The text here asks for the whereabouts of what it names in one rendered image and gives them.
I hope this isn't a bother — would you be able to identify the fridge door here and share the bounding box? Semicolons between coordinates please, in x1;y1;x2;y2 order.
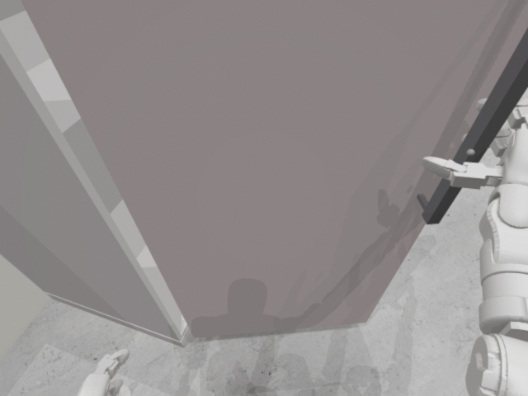
21;0;528;338

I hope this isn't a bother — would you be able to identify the left robot hand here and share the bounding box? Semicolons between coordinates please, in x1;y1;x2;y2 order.
77;348;131;396

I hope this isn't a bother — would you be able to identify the robot right forearm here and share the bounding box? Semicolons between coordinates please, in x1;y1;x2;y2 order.
478;184;528;342

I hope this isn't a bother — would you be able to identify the handle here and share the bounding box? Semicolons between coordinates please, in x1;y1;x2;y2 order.
417;28;528;224

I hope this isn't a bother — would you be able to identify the right robot hand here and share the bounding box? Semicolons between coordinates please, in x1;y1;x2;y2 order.
422;98;528;190

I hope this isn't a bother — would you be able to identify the right robot upper arm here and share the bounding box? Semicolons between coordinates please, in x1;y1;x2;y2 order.
465;333;528;396

